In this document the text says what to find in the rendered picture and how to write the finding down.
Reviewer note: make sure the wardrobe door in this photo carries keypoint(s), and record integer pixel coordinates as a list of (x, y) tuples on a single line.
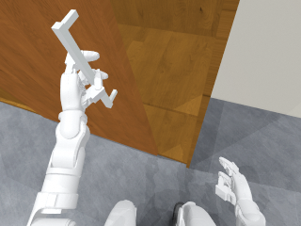
[(32, 60), (7, 96)]

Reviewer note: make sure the robot right hand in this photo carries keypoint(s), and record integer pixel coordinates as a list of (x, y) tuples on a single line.
[(234, 188)]

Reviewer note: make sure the left robot forearm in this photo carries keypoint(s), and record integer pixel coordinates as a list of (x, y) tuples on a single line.
[(60, 186)]

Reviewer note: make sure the robot left hand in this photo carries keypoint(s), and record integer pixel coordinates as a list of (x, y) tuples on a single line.
[(72, 84)]

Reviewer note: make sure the right robot forearm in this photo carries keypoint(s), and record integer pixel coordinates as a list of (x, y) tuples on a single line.
[(248, 213)]

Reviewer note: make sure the handle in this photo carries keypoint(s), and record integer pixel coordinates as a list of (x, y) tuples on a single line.
[(61, 30)]

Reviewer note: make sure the robot right thigh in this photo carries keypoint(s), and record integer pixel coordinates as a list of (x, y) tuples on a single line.
[(193, 215)]

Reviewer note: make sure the right robot foot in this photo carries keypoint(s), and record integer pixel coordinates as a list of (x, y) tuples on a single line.
[(177, 206)]

